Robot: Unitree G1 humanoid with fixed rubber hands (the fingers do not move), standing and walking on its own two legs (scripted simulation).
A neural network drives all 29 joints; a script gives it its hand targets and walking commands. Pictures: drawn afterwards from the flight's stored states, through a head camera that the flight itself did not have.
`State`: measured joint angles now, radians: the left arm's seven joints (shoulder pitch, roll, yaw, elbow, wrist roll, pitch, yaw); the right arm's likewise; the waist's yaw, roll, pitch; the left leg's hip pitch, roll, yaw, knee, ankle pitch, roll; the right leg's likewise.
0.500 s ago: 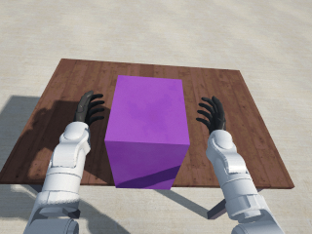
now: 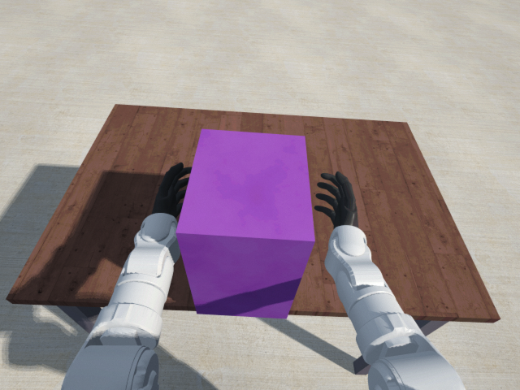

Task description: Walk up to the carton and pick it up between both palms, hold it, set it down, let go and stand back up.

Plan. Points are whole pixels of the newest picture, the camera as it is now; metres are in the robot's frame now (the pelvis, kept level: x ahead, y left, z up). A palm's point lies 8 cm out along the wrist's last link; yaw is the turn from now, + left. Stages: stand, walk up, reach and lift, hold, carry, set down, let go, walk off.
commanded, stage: reach and lift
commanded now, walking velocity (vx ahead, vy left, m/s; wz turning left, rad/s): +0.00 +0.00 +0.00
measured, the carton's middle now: (247, 230) +0.37 +0.02 +0.03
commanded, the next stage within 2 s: none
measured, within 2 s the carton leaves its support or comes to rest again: leaves its support in 1.94 s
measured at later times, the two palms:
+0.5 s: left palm (169, 204) +0.39 +0.14 +0.08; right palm (328, 218) +0.37 -0.11 +0.07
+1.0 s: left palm (173, 204) +0.40 +0.14 +0.07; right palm (330, 222) +0.37 -0.11 +0.06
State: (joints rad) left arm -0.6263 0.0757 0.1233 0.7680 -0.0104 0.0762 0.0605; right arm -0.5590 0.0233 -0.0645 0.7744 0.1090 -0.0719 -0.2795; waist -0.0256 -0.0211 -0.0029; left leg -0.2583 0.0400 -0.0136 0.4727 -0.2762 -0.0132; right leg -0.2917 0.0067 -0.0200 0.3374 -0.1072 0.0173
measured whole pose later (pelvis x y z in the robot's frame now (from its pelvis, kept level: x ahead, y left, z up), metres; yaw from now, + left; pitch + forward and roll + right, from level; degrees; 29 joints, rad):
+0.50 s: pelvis -0.01 +0.01 +0.00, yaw +1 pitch +1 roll -1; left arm -0.74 -0.02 0.31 0.92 0.23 -0.03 0.04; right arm -0.65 0.16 -0.37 0.89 -0.18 -0.17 -0.23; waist -0.01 -0.03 0.02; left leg -0.22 0.02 -0.01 0.46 -0.27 0.00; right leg -0.26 -0.01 -0.02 0.35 -0.11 0.03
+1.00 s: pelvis +0.02 +0.00 +0.01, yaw +2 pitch -2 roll -2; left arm -0.61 -0.13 0.39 0.71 0.39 -0.01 -0.05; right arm -0.49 0.21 -0.38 0.82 -0.23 -0.34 -0.20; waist -0.02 -0.05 0.08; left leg -0.06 0.04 -0.02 0.37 -0.27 -0.01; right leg -0.07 0.00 -0.05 0.21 -0.10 0.02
